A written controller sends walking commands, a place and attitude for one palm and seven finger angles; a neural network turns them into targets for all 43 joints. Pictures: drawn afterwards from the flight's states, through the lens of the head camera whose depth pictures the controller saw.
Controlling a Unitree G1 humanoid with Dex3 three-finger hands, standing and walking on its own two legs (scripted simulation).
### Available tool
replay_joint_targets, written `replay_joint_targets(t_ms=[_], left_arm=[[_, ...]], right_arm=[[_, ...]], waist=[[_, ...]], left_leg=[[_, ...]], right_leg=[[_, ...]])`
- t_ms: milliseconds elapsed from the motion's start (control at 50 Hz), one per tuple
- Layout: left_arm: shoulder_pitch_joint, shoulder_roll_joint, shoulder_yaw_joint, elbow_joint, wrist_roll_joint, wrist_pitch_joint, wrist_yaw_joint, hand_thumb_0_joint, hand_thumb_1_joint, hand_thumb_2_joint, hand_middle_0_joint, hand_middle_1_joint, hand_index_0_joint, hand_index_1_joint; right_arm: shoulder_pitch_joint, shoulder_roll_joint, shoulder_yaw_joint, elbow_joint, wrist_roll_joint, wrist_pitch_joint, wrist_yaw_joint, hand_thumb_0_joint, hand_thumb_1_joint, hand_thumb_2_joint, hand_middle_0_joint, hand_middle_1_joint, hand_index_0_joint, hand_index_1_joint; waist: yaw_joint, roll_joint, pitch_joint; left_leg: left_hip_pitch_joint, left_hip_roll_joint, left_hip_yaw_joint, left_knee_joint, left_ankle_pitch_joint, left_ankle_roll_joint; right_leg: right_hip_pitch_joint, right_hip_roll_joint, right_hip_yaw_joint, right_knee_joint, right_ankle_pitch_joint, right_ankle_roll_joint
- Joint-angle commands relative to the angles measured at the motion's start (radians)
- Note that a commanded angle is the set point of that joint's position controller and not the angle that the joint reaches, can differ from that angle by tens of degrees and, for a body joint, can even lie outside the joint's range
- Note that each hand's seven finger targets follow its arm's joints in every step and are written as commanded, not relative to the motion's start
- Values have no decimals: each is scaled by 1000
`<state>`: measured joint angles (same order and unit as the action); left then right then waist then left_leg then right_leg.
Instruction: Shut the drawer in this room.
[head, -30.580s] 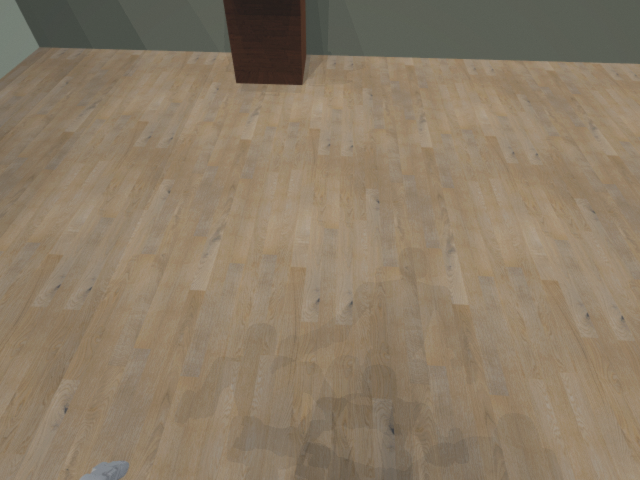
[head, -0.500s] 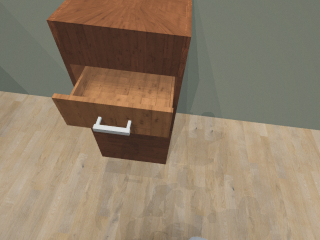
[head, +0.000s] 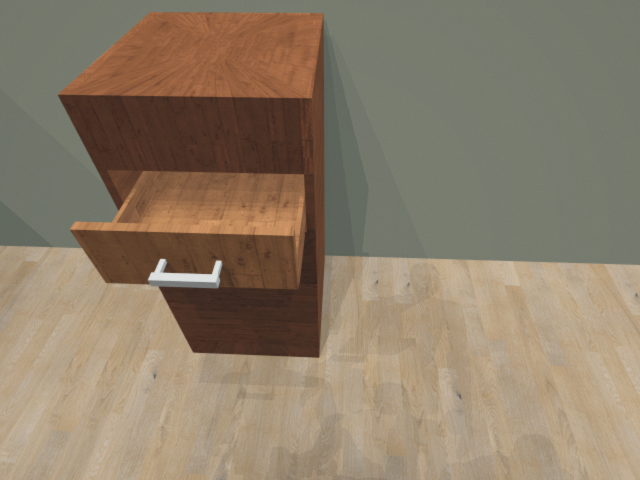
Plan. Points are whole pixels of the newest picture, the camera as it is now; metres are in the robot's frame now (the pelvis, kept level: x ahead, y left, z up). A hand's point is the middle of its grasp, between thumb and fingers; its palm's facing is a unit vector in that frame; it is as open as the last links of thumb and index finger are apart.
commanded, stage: come to a stop and stand still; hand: left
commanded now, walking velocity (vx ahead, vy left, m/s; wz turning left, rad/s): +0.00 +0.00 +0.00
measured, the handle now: (187, 272) +0.48 +0.25 -0.07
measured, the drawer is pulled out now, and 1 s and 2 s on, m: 0.17 0.17 0.17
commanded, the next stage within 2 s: look again from close up in 0.08 s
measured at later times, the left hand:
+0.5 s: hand out of the picture +0.02 +0.17 -0.17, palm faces +0.03 -0.98 -0.18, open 7.3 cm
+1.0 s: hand (180, 389) +0.23 +0.18 +0.00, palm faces +0.13 -0.99 -0.04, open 6.8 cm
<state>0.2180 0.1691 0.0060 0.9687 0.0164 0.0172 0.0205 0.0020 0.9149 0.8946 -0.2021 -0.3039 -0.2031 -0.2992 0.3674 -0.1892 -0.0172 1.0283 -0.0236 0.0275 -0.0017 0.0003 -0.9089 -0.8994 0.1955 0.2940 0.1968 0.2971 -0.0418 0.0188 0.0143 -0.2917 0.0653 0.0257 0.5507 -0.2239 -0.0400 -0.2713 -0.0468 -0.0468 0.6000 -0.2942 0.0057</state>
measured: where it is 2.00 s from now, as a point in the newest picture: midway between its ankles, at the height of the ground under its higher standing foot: outside the picture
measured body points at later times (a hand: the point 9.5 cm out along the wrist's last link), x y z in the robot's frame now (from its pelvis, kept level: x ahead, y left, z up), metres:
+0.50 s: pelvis +0.03 +0.01 +0.01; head +0.04 +0.00 +0.46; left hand +0.02 +0.22 -0.15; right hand +0.04 -0.22 -0.15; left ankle +0.05 +0.15 -0.73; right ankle +0.02 -0.12 -0.73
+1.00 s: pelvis +0.03 +0.01 -0.02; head +0.04 +0.00 +0.43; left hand +0.22 +0.24 +0.01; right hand +0.18 -0.24 -0.11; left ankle +0.05 +0.15 -0.73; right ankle +0.02 -0.12 -0.73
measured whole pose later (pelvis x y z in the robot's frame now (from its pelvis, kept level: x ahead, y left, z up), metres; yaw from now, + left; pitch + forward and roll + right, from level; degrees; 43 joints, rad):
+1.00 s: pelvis +0.03 +0.01 -0.02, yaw +1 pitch +6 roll +1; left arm 0.39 0.14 0.08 0.13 -0.17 -0.36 -0.08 0.02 0.94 0.90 -0.28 -0.40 -0.28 -0.40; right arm 0.24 -0.23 -0.05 0.73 0.02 -0.30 -0.04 0.01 -0.91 -0.90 0.20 0.29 0.20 0.30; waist -0.02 0.02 -0.09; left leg -0.52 0.04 0.02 0.75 -0.34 -0.03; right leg -0.48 -0.08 -0.05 0.78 -0.41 0.03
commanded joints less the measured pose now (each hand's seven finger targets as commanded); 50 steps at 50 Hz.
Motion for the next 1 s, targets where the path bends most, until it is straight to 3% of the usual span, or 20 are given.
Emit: replay_joint_targets(t_ms=[0,220,300,400,720,740,760,780,800,820,840,860,880,900,920,940,980], left_arm=[[39,142,34,-28,-6,-23,5,0,900,900,-200,-300,-200,-300],[97,94,24,52,-6,-38,8,0,900,900,-200,-300,-200,-300],[121,87,19,80,-3,-42,9,0,900,900,-200,-300,-200,-300],[137,80,16,98,0,-43,11,0,900,900,-200,-300,-200,-300],[148,87,13,115,1,-49,11,0,900,900,-200,-300,-200,-300],[220,121,17,148,6,-60,54,0,900,900,-200,-300,-200,-300],[-549,284,73,-1461,-222,-295,31,0,900,900,-220,-322,-220,-322],[-74,229,117,-1163,-129,-240,85,0,900,900,-240,-343,-240,-343],[203,1,-21,-999,-155,-97,113,0,900,900,-260,-365,-260,-365],[152,-76,-80,-1042,-178,-96,83,0,900,900,-280,-387,-280,-387],[97,-13,-20,-1062,-178,-141,68,0,900,900,-300,-408,-300,-408],[135,-8,1,-1007,-167,-194,41,0,900,900,-320,-430,-320,-430],[251,-58,3,-900,-177,-251,-3,0,900,900,-340,-452,-340,-452],[380,-59,31,-813,-178,-309,-58,0,900,900,-360,-473,-360,-473],[440,-74,37,-787,-191,-383,-123,0,900,900,-380,-495,-380,-495],[466,-59,60,-792,-207,-461,-192,0,900,900,-400,-517,-400,-517],[425,15,129,-804,-225,-607,-322,0,900,900,-440,-560,-440,-560]], right_arm=[[11,-68,-12,-41,-3,-30,-8,0,-900,-900,200,300,200,300],[22,-57,-2,28,9,-49,-18,0,-900,-900,200,300,200,300],[1,-50,-2,42,12,-50,-20,0,-900,-900,200,300,200,300],[-32,-49,-1,52,14,-49,-21,0,-900,-900,200,300,200,300],[-74,-65,3,63,13,-55,-23,0,-900,-900,200,300,200,300],[-172,-99,-10,-13,21,-59,-18,0,-900,-900,200,300,200,300],[-123,-238,-13,-336,67,-212,-66,0,-900,-900,200,300,200,300],[-200,-156,-12,-279,51,-299,-104,0,-900,-900,200,300,200,300],[-210,-122,-26,-291,83,-334,-92,0,-900,-900,200,300,200,300],[-169,-139,-16,-280,83,-346,-85,0,-900,-900,200,300,200,300],[-193,-157,-36,-335,71,-367,-86,0,-900,-900,200,300,200,300],[-181,-174,-49,-353,50,-379,-83,0,-900,-900,200,300,200,300],[-190,-163,-57,-383,38,-386,-74,0,-900,-900,200,300,200,300],[-206,-156,-71,-420,42,-390,-58,0,-900,-900,200,300,200,300],[-210,-150,-77,-445,34,-390,-41,0,-900,-900,200,300,200,300],[-228,-150,-89,-475,33,-388,-26,0,-900,-900,200,300,200,300],[-259,-160,-104,-526,31,-384,0,0,-900,-900,200,300,200,300]], waist=[[31,-60,74],[37,4,23],[38,-29,30],[38,-17,58],[49,-29,34],[83,-134,83],[-56,98,-428],[60,237,-402],[32,208,-214],[3,116,-97],[-21,19,4],[-33,-98,3],[-1,-196,16],[50,-212,2],[77,-269,-52],[93,-262,-78],[94,-197,-150]], left_leg=[[-36,6,-37,-130,-115,47],[42,38,-39,-151,58,52],[72,38,-28,-150,77,51],[78,38,-26,-164,65,53],[115,36,-19,-165,161,51],[19,50,9,70,145,15],[315,-56,20,-107,219,68],[328,-30,28,-110,329,75],[189,-24,15,-109,272,51],[125,-39,7,-82,169,46],[36,-49,-20,-45,74,51],[-30,-59,-21,-4,16,53],[-114,-62,-26,44,-24,49],[-169,-68,-17,85,-18,40],[-237,-71,-9,138,-15,30],[-294,-74,0,194,-19,24],[-382,-79,12,307,-9,19]], right_leg=[[-53,-57,102,-237,-199,-45],[23,-40,72,-188,39,-34],[19,-45,74,-200,75,-29],[7,-45,78,-213,76,-25],[63,-59,60,-213,210,-18],[43,-133,158,-243,619,-1],[170,-29,32,-116,466,-20],[121,23,-14,-51,258,-44],[5,27,-68,-66,141,-27],[-34,29,-78,-80,147,-14],[-113,31,-85,-83,94,-5],[-191,40,-94,-64,27,0],[-254,49,-103,-24,-30,2],[-264,49,-95,20,-39,-7],[-286,50,-93,87,-32,-10],[-312,50,-79,148,-15,-15],[-349,39,-49,260,47,-25]])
